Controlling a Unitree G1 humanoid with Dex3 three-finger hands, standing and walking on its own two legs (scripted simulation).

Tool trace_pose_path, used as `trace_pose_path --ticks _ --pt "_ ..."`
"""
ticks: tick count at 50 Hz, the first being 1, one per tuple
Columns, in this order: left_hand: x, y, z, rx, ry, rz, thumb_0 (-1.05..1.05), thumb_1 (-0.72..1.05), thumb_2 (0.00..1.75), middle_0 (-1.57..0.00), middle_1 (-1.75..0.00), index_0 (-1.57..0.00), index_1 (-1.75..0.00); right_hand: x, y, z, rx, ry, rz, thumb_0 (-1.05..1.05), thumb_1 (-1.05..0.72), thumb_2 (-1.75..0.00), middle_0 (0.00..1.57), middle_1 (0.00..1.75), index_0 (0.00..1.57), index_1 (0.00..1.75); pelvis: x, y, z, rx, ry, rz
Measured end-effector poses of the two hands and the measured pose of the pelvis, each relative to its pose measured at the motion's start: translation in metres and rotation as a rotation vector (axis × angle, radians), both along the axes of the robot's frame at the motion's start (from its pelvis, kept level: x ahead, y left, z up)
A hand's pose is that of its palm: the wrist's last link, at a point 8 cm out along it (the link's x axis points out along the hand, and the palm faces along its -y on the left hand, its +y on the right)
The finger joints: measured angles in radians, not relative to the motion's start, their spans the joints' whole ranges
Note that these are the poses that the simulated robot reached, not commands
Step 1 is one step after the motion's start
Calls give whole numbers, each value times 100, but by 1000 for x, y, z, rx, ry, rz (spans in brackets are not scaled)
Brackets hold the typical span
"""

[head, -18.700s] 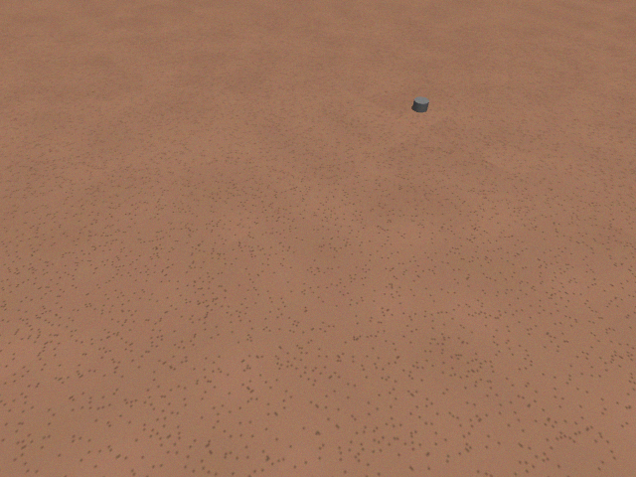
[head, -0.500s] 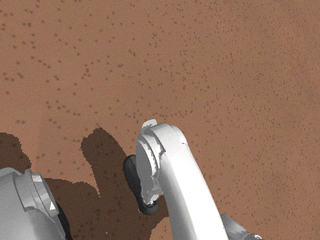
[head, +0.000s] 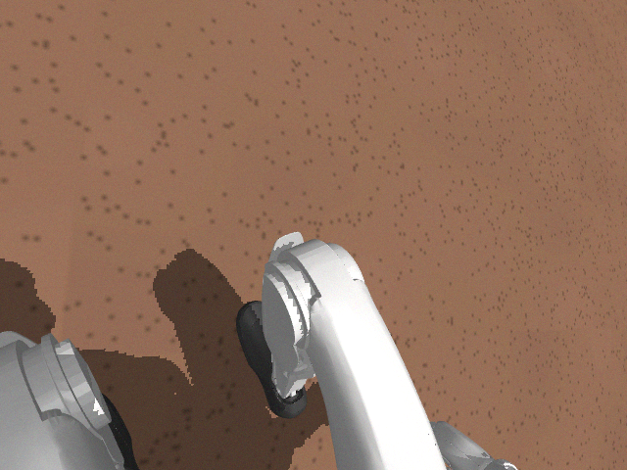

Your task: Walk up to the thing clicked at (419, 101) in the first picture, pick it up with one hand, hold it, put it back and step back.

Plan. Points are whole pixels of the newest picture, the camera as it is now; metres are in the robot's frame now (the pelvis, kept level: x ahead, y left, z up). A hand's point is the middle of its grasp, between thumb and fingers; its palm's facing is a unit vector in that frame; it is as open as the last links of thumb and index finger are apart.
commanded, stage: settle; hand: left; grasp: from above
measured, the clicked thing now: out of the picture +0.46 +0.30 -0.28
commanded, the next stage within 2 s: lift in 0.96 s
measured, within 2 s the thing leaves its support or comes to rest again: leaves its support in 0.38 s
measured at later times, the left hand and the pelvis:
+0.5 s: hand out of the picture +0.47 +0.31 -0.23, palm faces -0.35 -0.15 -0.92, open 11.3 cm; pelvis +0.01 +0.00 +0.00, yaw +1 degrees
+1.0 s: hand out of the picture +0.44 +0.30 -0.14, palm faces -0.44 -0.12 -0.89, open 11.2 cm; pelvis +0.00 -0.01 +0.02, yaw +6 degrees
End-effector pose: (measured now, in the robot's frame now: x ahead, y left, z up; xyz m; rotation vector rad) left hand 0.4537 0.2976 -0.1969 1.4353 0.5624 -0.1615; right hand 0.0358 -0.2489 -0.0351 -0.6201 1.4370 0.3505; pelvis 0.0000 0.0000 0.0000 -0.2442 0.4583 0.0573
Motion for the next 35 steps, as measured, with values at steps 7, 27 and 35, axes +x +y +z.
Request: trace_pose_path --ticks 7,27,35 --pt "0 0 0 -3 3 1 0 -20 70 -48 -81 -52 -79 -4 2 1 -1 13 -1 0 -91 -90 19 29 20 29 0 0 1 0 -2 0" --pt "12 13 40 21 -97 7 0 -18 67 -51 -77 -54 -75 9 -3 -8 17 -9 -93 0 -92 -90 20 29 20 29 9 -2 5 16 66 10" --pt "1 19 80 60 -20 40 0 -18 66 -50 -77 -55 -75 37 -10 -23 66 -89 -146 0 -92 -90 19 29 20 29 9 -3 14 45 107 26"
